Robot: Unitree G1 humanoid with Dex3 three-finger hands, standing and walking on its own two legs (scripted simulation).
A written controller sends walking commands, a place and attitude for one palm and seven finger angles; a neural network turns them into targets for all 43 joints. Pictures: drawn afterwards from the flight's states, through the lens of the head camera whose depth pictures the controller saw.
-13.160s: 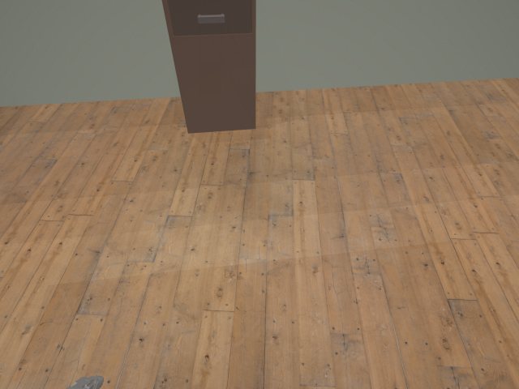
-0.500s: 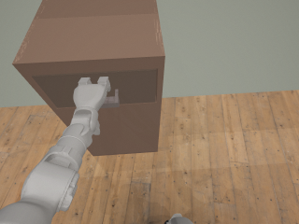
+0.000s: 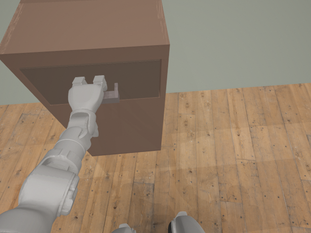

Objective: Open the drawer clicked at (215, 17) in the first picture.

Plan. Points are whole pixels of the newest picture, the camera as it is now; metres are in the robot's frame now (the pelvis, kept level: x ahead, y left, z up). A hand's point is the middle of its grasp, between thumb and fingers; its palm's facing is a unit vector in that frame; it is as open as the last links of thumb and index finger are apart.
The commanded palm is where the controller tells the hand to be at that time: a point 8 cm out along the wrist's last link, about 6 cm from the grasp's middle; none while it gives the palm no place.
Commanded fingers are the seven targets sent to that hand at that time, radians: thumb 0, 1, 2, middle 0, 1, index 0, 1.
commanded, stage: lower the fingers behind the handle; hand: left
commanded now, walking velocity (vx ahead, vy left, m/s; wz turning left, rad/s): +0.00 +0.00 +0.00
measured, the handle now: (98, 92) +0.53 +0.14 -0.03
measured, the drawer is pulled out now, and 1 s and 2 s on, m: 0.00 0.00 0.01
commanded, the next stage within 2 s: close the thumb around the handle in 0.84 s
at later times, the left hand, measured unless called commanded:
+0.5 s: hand (95, 111) +0.48 +0.15 -0.05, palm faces -0.03 -0.01 -1.00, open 13.9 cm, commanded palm +0.46 +0.15 +0.01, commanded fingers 0.00 -0.50 0.30 -0.30 -1.20 -0.30 -1.20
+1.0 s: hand (96, 111) +0.47 +0.15 -0.05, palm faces -0.04 -0.01 -1.00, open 13.8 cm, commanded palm +0.46 +0.15 +0.01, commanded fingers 0.00 -0.28 0.40 -0.32 -1.22 -0.32 -1.22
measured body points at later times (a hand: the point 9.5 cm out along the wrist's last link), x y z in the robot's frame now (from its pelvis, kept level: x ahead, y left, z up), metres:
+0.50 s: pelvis -0.01 +0.00 -0.02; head +0.12 +0.00 +0.41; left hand +0.47 +0.15 +0.01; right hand +0.00 -0.26 -0.16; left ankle -0.03 +0.10 -0.68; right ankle +0.02 -0.11 -0.68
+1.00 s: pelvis -0.01 +0.00 -0.02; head +0.12 -0.01 +0.41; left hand +0.47 +0.15 +0.01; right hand +0.00 -0.27 -0.16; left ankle -0.03 +0.10 -0.68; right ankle +0.02 -0.11 -0.68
